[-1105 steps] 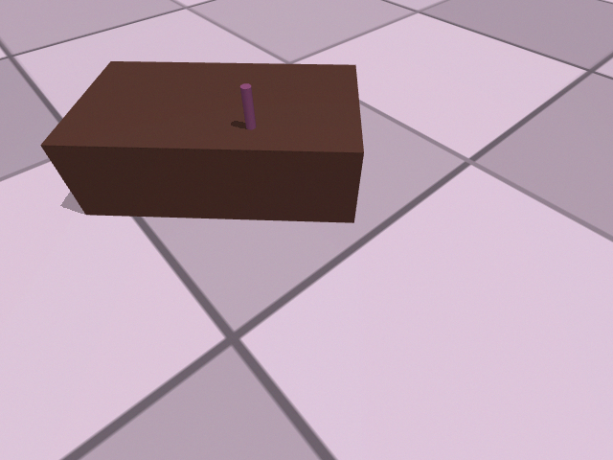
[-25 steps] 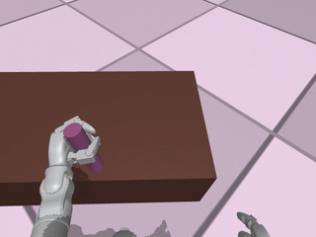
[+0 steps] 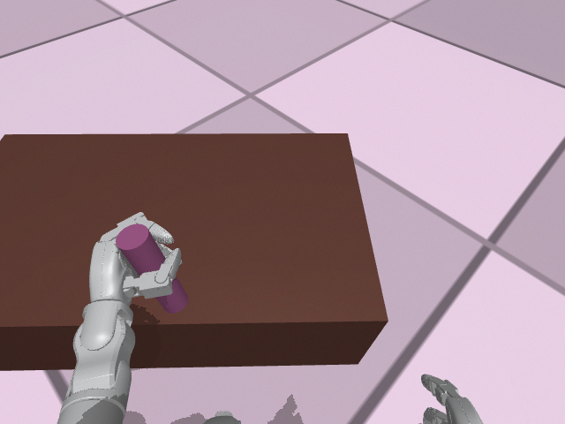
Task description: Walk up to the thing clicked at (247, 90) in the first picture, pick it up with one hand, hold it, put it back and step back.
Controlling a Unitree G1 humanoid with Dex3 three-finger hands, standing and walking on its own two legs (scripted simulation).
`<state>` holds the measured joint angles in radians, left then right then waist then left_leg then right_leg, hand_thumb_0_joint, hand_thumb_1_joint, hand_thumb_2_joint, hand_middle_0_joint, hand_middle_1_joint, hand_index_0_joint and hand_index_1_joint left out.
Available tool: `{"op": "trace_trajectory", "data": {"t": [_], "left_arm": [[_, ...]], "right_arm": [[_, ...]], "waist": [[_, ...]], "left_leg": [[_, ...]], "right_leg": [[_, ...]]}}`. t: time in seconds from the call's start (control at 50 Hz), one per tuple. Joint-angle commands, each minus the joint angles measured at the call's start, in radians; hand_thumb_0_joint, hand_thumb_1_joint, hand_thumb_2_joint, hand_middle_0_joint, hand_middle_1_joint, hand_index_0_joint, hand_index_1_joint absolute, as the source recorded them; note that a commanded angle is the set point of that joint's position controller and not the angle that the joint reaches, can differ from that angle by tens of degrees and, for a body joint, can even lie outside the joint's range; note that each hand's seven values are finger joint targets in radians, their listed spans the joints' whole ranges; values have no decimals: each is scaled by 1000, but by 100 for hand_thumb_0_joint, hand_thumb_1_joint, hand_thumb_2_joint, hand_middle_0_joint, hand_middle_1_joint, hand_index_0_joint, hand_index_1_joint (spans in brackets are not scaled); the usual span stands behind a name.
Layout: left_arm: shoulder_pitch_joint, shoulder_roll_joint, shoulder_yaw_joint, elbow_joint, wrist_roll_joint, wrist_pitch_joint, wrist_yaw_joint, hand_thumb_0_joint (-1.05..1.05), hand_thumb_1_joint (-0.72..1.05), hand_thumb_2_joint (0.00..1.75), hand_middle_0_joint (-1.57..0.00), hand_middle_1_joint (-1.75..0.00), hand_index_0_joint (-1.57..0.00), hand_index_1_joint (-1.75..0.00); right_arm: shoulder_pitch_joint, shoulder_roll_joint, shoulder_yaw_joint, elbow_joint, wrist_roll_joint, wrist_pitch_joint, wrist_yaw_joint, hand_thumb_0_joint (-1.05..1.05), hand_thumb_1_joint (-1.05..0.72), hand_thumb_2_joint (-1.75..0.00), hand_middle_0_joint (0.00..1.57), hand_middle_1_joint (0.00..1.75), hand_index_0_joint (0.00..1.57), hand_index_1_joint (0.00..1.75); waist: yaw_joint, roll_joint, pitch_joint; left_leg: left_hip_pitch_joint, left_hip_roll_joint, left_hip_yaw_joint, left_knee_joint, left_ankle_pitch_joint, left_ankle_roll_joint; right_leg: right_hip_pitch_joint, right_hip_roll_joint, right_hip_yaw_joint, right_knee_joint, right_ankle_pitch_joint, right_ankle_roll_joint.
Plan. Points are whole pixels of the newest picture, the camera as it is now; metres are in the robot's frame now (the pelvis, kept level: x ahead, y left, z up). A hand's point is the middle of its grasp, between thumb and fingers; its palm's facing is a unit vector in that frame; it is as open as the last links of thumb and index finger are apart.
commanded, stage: hold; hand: left
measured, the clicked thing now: (156, 273) +0.33 +0.18 +0.02
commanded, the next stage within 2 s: crouch in 1.78 s
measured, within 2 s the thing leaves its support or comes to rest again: neither
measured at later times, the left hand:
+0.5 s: hand (161, 261) +0.33 +0.17 +0.05, palm faces +0.07 -1.00 +0.00, open 5.6 cm
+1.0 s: hand (164, 259) +0.34 +0.17 +0.05, palm faces +0.07 -1.00 -0.01, open 5.6 cm
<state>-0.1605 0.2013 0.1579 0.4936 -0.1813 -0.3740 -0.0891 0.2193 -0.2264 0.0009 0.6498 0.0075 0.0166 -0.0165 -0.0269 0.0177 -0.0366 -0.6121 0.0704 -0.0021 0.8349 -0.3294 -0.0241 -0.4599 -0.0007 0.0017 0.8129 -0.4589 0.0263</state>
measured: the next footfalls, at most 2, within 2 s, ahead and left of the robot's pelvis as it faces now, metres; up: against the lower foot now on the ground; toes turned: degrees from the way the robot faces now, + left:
none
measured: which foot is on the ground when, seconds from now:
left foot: down 0.00-1.00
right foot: down 0.00-1.00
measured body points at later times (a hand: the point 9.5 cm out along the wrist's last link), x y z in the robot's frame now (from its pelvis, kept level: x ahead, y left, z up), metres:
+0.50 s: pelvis +0.00 +0.00 +0.00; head +0.03 +0.00 +0.45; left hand +0.32 +0.22 +0.06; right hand +0.12 -0.25 -0.11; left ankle +0.05 +0.13 -0.70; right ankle -0.03 -0.14 -0.70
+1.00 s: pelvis +0.00 +0.00 +0.00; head +0.04 +0.00 +0.45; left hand +0.33 +0.22 +0.05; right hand +0.13 -0.25 -0.11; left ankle +0.05 +0.13 -0.70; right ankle -0.03 -0.14 -0.70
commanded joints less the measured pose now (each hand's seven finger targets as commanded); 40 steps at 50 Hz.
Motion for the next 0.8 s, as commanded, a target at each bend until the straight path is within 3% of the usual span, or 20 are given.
{"op": "trace_trajectory", "data": {"t": [0.0, 0.04, 0.06, 0.12, 0.14, 0.2, 0.24, 0.26, 0.28, 0.32, 0.36, 0.38, 0.42, 0.48, 0.52, 0.6, 0.64, 0.66, 0.74, 0.78], "left_arm": [[-337, 147, 41, -260, -6, -88, -7, 0, 64, 135, -141, -150, -142, -149], [-307, 153, 49, -253, 2, -94, -5, 0, 65, 135, -140, -149, -141, -148], [-358, 177, 63, -329, -6, -105, 2, 0, 65, 134, -139, -149, -141, -147], [-294, 111, 40, -234, -23, -92, 2, 0, 65, 134, -137, -148, -139, -147], [-330, 135, 57, -253, -22, -92, 4, 0, 65, 134, -137, -147, -139, -146], [-309, 126, 29, -205, -3, -87, -3, 0, 64, 134, -136, -147, -138, -146], [-328, 157, 55, -235, -4, -98, -3, 0, 64, 133, -137, -147, -139, -146], [-301, 127, 40, -200, -10, -94, -9, 0, 63, 133, -138, -148, -140, -147], [-355, 154, 51, -285, -18, -107, -9, 0, 65, 133, -138, -147, -140, -146], [-312, 133, 34, -262, -22, -97, -11, 0, 66, 133, -137, -147, -139, -146], [-282, 117, 28, -210, -22, -87, -13, 0, 62, 134, -136, -147, -137, -146], [-328, 125, 17, -274, -25, -91, -14, 0, 62, 133, -135, -145, -137, -145], [-277, 121, 41, -186, -20, -83, -7, 0, 59, 132, -135, -145, -136, -145], [-299, 155, 79, -199, -16, -95, 1, 0, 62, 134, -136, -146, -137, -146], [-361, 158, 52, -318, -13, -113, 2, 0, 64, 134, -134, -146, -136, -145], [-280, 132, 54, -212, -20, -101, -1, 0, 64, 133, -134, -144, -135, -143], [-353, 155, 53, -270, -16, -108, -1, 0, 63, 133, -133, -144, -135, -144], [-329, 136, 26, -251, -9, -97, -5, 0, 60, 133, -132, -144, -133, -144], [-346, 160, 74, -218, -20, -99, -8, 0, 64, 135, -136, -146, -137, -146], [-336, 122, 45, -191, -27, -98, -17, 0, 65, 136, -136, -147, -137, -147]], "right_arm": [[-30, -143, -60, -130, 3, -44, -7, 0, -91, -90, 20, 30, 20, 30], [-24, -136, -56, -127, 0, -39, -8, 0, -91, -90, 20, 30, 20, 30], [-21, -137, -53, -126, 2, -40, -10, 0, -91, -90, 20, 30, 20, 30], [-28, -132, -48, -126, 5, -47, -10, 0, -91, -90, 20, 30, 20, 30], [-34, -135, -49, -126, 6, -46, -11, 0, -91, -90, 20, 30, 20, 30], [-28, -140, -54, -123, 3, -45, -13, 0, -90, -90, 20, 30, 20, 30], [-29, -141, -55, -118, 6, -48, -11, 0, -90, -90, 20, 30, 20, 30], [-32, -134, -51, -130, 4, -47, -11, 0, -91, -90, 20, 30, 20, 30], [-25, -141, -54, -124, 5, -50, -11, 0, -90, -90, 20, 30, 20, 30], [-15, -139, -52, -121, 5, -50, -13, 0, -91, -90, 20, 30, 20, 30], [-23, -136, -49, -121, 6, -51, -16, 0, -91, -90, 20, 30, 20, 30], [-24, -135, -47, -120, 6, -52, -17, 0, -90, -90, 20, 30, 20, 30], [-30, -135, -49, -114, 6, -52, -18, 0, -91, -90, 20, 30, 20, 30], [-35, -138, -53, -119, 5, -50, -15, 0, -91, -90, 20, 30, 20, 30], [-22, -136, -51, -122, 2, -45, -14, 0, -90, -90, 20, 30, 20, 30], [-16, -139, -51, -116, 4, -49, -16, 0, -91, -90, 20, 30, 20, 30], [-17, -141, -52, -111, 3, -47, -17, 0, -91, -90, 20, 30, 20, 30], [-9, -139, -51, -110, 2, -44, -19, 0, -91, -90, 20, 30, 20, 30], [-13, -138, -52, -102, 2, -44, -17, 0, -90, -90, 20, 30, 20, 30], [-16, -137, -51, -106, 4, -43, -14, 0, -91, -90, 20, 30, 20, 30]], "waist": [[-3, 32, -289], [3, 38, -296], [9, 49, -303], [0, 8, -271], [5, 24, -270], [-10, 16, -251], [4, 34, -235], [3, 12, -265], [5, 36, -279], [1, 23, -306], [-4, -4, -274], [-10, 0, -274], [-6, -35, -223], [9, -4, -230], [7, 48, -304], [-2, -11, -298], [-4, 37, -315], [-8, 22, -330], [-1, 9, -255], [-8, 5, -227]], "left_leg": [[284, -28, 2, -101, 180, 29], [292, -30, 5, -107, 157, 26], [298, -32, 8, -112, 157, 23], [283, -29, 3, -119, 151, 24], [277, -30, 4, -124, 137, 22], [276, -27, 1, -125, 123, 24], [269, -29, 0, -133, 90, 17], [275, -29, 3, -126, 114, 23], [293, -30, 3, -128, 123, 19], [314, -31, 7, -114, 177, 25], [294, -33, 11, -112, 178, 29], [291, -35, 14, -111, 174, 30], [252, -35, 10, -116, 142, 33], [251, -34, 10, -119, 132, 29], [313, -33, 9, -126, 144, 22], [297, -34, 11, -106, 199, 32], [319, -32, 11, -102, 226, 30], [331, -30, 10, -100, 246, 34], [274, -32, 10, -108, 192, 30], [261, -31, 7, -113, 166, 30]], "right_leg": [[-35, 24, -29, -130, 278, -23], [-28, 24, -29, -134, 253, -25], [-20, 23, -28, -135, 256, -27], [-23, 28, -31, -136, 251, -25], [-22, 27, -30, -140, 240, -27], [-45, 27, -32, -141, 230, -26], [-54, 25, -33, -140, 198, -32], [-30, 24, -30, -143, 220, -27], [-23, 25, -31, -139, 228, -29], [-11, 25, -28, -140, 274, -23], [-15, 24, -24, -149, 283, -19], [-17, 22, -21, -152, 286, -18], [-29, 21, -25, -154, 259, -17], [-39, 22, -26, -146, 240, -23], [-31, 23, -29, -141, 242, -28], [-2, 24, -23, -139, 300, -18], [-16, 23, -21, -131, 323, -20], [-8, 24, -22, -134, 342, -18], [-25, 22, -23, -137, 295, -21], [-46, 21, -25, -140, 271, -23]]}}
